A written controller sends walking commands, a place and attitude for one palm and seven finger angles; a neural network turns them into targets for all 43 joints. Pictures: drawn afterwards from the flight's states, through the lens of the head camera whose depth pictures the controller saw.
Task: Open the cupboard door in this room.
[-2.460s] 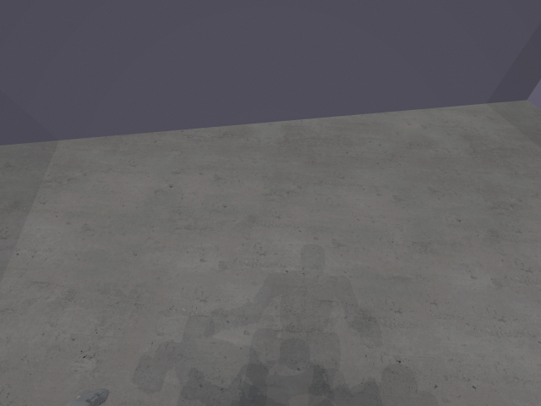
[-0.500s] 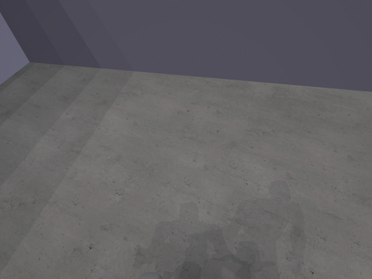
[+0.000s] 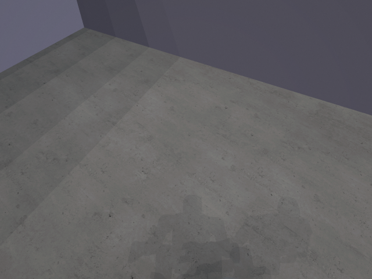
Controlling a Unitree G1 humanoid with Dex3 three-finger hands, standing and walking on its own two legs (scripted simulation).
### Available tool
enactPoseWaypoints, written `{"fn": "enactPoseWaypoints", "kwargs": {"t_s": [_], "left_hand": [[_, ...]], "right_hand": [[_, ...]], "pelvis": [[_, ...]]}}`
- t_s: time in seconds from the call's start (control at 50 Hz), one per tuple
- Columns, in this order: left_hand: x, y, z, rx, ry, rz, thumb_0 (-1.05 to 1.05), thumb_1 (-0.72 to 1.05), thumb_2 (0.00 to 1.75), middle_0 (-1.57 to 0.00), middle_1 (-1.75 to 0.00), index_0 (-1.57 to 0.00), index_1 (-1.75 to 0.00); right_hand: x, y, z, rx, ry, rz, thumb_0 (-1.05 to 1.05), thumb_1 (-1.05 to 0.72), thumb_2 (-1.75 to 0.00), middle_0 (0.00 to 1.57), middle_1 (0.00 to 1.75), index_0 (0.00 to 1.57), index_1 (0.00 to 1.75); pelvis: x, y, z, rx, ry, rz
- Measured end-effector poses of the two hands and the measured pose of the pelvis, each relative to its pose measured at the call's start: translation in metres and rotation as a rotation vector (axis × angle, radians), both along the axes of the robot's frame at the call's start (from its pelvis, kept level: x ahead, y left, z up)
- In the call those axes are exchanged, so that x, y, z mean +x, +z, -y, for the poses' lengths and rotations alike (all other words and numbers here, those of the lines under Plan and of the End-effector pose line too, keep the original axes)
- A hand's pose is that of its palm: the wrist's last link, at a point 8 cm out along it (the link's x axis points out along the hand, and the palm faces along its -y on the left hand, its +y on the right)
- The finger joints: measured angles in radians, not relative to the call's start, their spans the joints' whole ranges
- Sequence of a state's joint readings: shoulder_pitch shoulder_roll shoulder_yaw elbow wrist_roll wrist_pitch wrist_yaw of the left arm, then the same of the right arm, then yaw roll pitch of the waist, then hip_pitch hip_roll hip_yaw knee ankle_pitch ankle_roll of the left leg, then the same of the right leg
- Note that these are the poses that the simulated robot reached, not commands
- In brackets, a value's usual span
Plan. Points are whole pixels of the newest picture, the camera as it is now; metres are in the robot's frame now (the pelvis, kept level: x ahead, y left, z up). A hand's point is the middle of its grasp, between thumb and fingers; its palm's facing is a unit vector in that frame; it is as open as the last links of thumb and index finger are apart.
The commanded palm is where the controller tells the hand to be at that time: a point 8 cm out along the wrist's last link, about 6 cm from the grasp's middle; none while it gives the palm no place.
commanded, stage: turn or walk to find it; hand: left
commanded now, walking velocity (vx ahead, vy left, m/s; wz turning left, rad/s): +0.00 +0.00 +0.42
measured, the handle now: out of the picture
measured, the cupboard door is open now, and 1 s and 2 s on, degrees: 0 0 0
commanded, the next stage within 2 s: none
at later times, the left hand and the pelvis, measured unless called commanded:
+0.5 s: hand out of the picture -0.01 +0.14 -0.16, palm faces +0.27 -0.93 -0.25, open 7.4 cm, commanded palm none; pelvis -0.02 -0.05 +0.00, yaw +14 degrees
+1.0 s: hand out of the picture -0.09 +0.21 -0.17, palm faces +0.48 -0.85 -0.23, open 7.4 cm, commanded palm none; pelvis -0.06 -0.01 +0.00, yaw +25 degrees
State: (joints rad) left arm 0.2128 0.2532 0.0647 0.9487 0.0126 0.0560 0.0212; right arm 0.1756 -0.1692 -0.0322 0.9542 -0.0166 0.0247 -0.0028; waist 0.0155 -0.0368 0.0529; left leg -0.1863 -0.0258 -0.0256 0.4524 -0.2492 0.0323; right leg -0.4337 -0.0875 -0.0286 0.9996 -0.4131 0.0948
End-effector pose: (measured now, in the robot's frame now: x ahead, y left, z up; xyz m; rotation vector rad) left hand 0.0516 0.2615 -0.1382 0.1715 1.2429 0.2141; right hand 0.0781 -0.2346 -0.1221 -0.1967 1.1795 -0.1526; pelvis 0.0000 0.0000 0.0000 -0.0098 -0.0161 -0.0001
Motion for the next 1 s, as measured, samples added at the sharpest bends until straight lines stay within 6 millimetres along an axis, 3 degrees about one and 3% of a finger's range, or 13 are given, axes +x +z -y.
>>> {"fn": "enactPoseWaypoints", "kwargs": {"t_s": [0.1,0.18,0.3,0.44,0.56,0.68,0.74,0.88,1.0], "left_hand": [[0.020,0.011,0.018,0.022,-0.007,0.081,0.01,0.90,0.89,-0.19,-0.30,-0.20,-0.30],[0.024,0.017,0.039,0.052,-0.006,0.142,0.01,0.90,0.89,-0.20,-0.30,-0.20,-0.30],[-0.008,0.028,0.062,0.058,0.053,0.133,0.00,0.90,0.89,-0.20,-0.30,-0.20,-0.30],[-0.053,0.020,0.077,0.023,0.152,0.066,0.01,0.90,0.89,-0.20,-0.30,-0.20,-0.30],[-0.105,0.005,0.072,-0.005,0.250,-0.011,0.00,0.91,0.89,-0.20,-0.30,-0.20,-0.30],[-0.163,-0.023,0.051,-0.045,0.353,-0.088,0.01,0.90,0.89,-0.20,-0.30,-0.20,-0.30],[-0.182,-0.029,0.039,-0.054,0.389,-0.124,0.01,0.90,0.89,-0.20,-0.30,-0.20,-0.30],[-0.183,-0.012,0.018,-0.047,0.428,-0.062,0.01,0.91,0.89,-0.20,-0.30,-0.20,-0.30],[-0.170,-0.002,0.012,-0.016,0.442,0.007,0.01,0.90,0.89,-0.19,-0.30,-0.20,-0.30]], "right_hand": [[-0.020,-0.014,0.017,0.023,-0.004,-0.048,0.00,-0.91,-0.89,0.20,0.30,0.21,0.30],[-0.035,-0.034,0.040,0.046,-0.003,-0.091,0.00,-0.91,-0.89,0.20,0.30,0.21,0.30],[-0.045,-0.033,0.066,0.046,0.035,-0.164,0.00,-0.91,-0.90,0.20,0.30,0.20,0.29],[-0.043,-0.025,0.076,0.014,0.103,-0.219,0.00,-0.91,-0.90,0.20,0.30,0.20,0.29],[-0.015,-0.020,0.056,-0.016,0.197,-0.207,0.00,-0.91,-0.90,0.19,0.30,0.20,0.29],[0.030,-0.015,0.008,-0.040,0.317,-0.069,0.00,-0.91,-0.90,0.19,0.30,0.20,0.29],[0.043,-0.006,-0.017,-0.039,0.362,-0.007,0.00,-0.91,-0.90,0.19,0.30,0.20,0.29],[0.044,0.009,-0.047,-0.028,0.420,0.030,0.00,-0.91,-0.90,0.20,0.30,0.20,0.29],[0.032,0.004,-0.046,-0.010,0.431,0.003,0.00,-0.91,-0.89,0.20,0.30,0.21,0.30]], "pelvis": [[-0.006,-0.003,0.015,0.015,0.041,-0.001],[-0.011,-0.012,0.034,0.030,0.073,-0.005],[-0.016,-0.004,0.051,0.045,0.145,0.004],[-0.018,0.000,0.057,0.039,0.222,-0.002],[-0.025,-0.002,0.049,0.027,0.276,-0.007],[-0.037,-0.015,0.024,-0.006,0.339,-0.007],[-0.043,-0.015,0.016,0.003,0.351,0.000],[-0.053,0.000,0.004,-0.017,0.401,0.006],[-0.057,0.002,0.006,-0.010,0.444,0.004]]}}
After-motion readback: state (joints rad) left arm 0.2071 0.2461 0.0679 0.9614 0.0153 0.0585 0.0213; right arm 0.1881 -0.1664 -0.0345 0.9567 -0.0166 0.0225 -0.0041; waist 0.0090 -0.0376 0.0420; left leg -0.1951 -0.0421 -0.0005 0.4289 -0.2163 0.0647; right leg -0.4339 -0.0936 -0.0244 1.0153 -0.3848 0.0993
